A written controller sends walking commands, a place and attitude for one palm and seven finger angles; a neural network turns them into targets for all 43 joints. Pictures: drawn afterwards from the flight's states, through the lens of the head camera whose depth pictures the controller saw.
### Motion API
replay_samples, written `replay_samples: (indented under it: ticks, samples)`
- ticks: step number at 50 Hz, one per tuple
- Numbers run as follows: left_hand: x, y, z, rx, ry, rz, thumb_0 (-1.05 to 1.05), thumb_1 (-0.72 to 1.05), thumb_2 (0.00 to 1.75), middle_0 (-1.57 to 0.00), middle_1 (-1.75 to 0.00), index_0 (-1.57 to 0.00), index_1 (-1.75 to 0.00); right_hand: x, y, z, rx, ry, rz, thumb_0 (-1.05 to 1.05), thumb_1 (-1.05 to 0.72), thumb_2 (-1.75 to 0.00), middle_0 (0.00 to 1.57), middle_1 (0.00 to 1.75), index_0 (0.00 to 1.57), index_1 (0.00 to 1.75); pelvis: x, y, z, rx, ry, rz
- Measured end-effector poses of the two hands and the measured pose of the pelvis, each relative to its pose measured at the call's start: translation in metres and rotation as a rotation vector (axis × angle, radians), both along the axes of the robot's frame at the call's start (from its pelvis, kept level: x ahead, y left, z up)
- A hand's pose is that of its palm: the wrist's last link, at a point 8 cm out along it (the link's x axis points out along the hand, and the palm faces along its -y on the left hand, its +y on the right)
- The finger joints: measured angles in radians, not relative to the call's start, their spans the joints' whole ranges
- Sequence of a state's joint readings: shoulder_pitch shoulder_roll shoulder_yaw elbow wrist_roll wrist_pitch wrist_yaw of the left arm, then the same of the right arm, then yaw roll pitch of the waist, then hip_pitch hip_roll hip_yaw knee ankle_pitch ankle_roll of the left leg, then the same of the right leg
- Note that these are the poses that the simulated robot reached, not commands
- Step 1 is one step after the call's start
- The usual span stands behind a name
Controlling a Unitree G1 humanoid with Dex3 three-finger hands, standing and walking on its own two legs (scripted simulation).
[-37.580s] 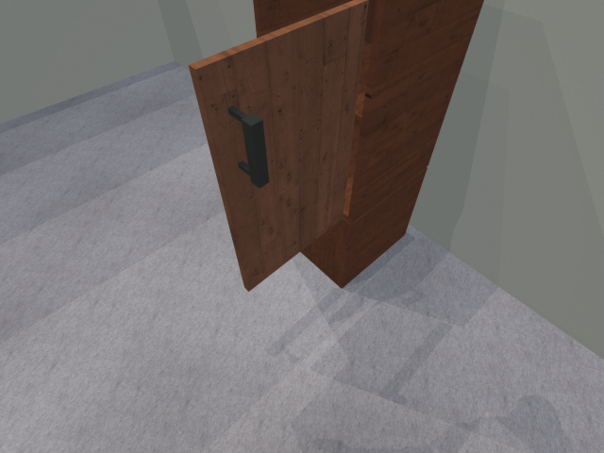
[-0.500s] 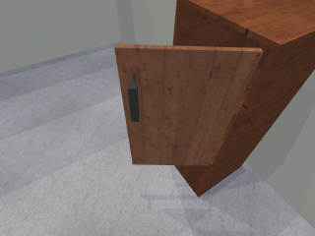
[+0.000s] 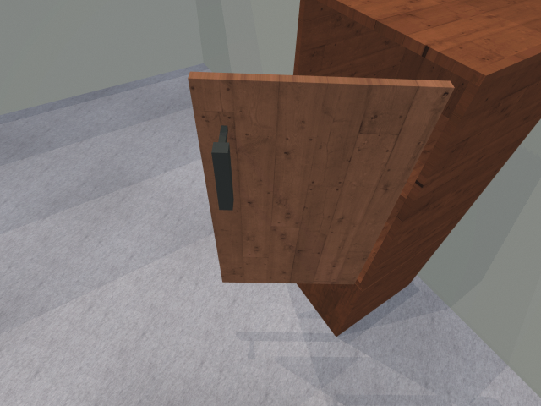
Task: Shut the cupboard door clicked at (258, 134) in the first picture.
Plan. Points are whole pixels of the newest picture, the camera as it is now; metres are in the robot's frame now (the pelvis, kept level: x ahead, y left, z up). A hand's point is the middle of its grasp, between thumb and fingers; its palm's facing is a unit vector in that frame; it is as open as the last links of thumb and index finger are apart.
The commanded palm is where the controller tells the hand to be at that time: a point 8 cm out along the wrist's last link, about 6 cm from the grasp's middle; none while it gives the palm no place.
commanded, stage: shuffle to correct the standing spot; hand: left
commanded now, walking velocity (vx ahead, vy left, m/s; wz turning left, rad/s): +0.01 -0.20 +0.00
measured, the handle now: (225, 169) +0.44 +0.10 +0.11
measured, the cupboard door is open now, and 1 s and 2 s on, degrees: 57 57 57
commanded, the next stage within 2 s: come to a stop and stand still in 0.56 s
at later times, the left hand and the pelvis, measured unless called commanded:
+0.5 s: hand out of the picture +0.01 +0.10 -0.20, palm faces +0.05 -0.99 -0.11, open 7.3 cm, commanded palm none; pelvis +0.01 -0.06 -0.01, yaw -1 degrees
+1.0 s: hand out of the picture +0.07 +0.05 -0.19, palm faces +0.00 -0.98 -0.20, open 7.2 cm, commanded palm none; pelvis +0.01 -0.13 -0.02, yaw -1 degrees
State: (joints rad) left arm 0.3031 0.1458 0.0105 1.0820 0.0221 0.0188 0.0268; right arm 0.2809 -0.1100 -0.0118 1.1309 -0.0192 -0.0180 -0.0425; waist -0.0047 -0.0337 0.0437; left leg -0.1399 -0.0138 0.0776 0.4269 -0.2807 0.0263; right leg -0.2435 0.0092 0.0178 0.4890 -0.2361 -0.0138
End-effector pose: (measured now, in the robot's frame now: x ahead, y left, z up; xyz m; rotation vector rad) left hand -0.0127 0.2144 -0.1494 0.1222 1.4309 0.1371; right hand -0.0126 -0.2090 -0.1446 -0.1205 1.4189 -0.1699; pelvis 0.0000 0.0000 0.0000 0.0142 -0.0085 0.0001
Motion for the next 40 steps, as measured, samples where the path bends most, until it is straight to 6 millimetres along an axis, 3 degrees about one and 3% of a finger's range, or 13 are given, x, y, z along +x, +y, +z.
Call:
replay_samples:
  ticks: [10,16,23,26,31,36,40]
  samples:
    - [0.013,-0.029,-0.003,0.018,-0.003,0.020,0.00,0.91,0.90,-0.20,-0.30,-0.20,-0.30,0.011,-0.046,-0.011,-0.032,0.034,-0.020,0.01,-0.90,-0.90,0.20,0.30,0.20,0.30,0.011,-0.034,-0.010,-0.010,0.017,0.004]
    - [0.013,-0.052,-0.004,-0.010,-0.009,0.044,0.00,0.91,0.90,-0.20,-0.30,-0.20,-0.30,0.042,-0.070,0.002,-0.074,-0.010,0.008,0.01,-0.90,-0.90,0.20,0.30,0.20,0.30,0.012,-0.047,-0.004,-0.018,0.030,0.006]
    - [0.017,-0.059,-0.020,-0.052,-0.007,0.034,0.01,0.92,0.90,-0.20,-0.30,-0.20,-0.30,0.078,-0.073,0.010,-0.111,-0.142,0.025,0.01,-0.90,-0.90,0.20,0.30,0.20,0.30,0.015,-0.053,-0.010,-0.043,0.027,-0.009]
    - [0.024,-0.058,-0.022,-0.050,-0.008,0.019,0.01,0.92,0.90,-0.20,-0.30,-0.20,-0.30,0.075,-0.073,0.014,-0.112,-0.153,0.029,0.00,-0.91,-0.90,0.20,0.30,0.20,0.30,0.014,-0.058,-0.009,-0.032,0.017,-0.012]
    - [0.047,-0.055,-0.010,-0.026,-0.072,0.028,0.01,0.92,0.90,-0.20,-0.30,-0.20,-0.30,0.056,-0.093,0.023,-0.129,-0.096,0.049,0.00,-0.92,-0.90,0.20,0.30,0.20,0.30,0.011,-0.072,0.001,-0.056,0.021,0.001]
    - [0.069,-0.066,0.000,0.001,-0.110,-0.002,0.00,0.92,0.90,-0.20,-0.30,-0.20,-0.30,0.037,-0.123,0.025,-0.124,-0.043,0.030,0.00,-0.91,-0.90,0.20,0.30,0.20,0.30,0.008,-0.094,0.005,-0.081,0.029,-0.003]
    - [0.085,-0.086,-0.002,0.037,-0.166,-0.046,0.00,0.91,0.90,-0.20,-0.30,-0.20,-0.30,0.024,-0.156,0.010,-0.106,-0.021,-0.002,0.00,-0.91,-0.90,0.20,0.30,0.20,0.30,0.008,-0.121,-0.008,-0.055,0.033,0.000]
